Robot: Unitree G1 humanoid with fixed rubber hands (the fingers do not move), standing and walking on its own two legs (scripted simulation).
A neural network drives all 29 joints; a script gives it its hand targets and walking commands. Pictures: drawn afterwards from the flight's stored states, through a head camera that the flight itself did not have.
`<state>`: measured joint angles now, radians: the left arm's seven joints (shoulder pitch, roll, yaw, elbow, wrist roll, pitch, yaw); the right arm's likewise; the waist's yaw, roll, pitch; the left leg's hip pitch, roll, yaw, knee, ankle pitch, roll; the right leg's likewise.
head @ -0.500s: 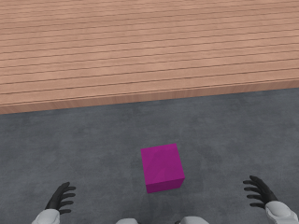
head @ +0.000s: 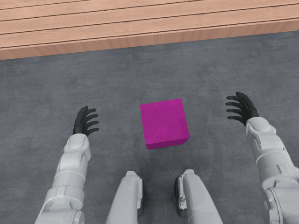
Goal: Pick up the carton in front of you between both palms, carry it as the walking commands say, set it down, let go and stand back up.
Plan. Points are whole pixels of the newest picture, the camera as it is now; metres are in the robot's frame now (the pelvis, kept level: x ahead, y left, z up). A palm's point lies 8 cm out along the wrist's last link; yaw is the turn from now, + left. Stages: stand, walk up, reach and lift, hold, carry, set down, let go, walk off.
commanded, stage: reach and lift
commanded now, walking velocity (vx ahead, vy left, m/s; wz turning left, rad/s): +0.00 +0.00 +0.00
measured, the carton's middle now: (163, 126) +0.46 -0.02 -0.56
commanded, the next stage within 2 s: none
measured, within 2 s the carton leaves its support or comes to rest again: neither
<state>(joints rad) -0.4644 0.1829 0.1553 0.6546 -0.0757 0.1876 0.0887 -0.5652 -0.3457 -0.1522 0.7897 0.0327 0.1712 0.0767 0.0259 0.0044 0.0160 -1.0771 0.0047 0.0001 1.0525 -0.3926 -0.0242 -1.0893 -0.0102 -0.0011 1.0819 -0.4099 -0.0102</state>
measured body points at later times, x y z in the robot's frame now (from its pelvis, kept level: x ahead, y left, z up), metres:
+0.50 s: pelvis -0.04 -0.01 -0.06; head +0.28 -0.03 +0.26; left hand +0.46 +0.17 -0.18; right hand +0.51 -0.21 -0.18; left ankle +0.05 +0.13 -0.65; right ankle +0.05 -0.11 -0.65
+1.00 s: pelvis -0.07 +0.01 -0.26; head +0.29 -0.01 +0.02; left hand +0.45 +0.18 -0.42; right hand +0.49 -0.21 -0.42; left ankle +0.05 +0.14 -0.65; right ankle +0.05 -0.11 -0.65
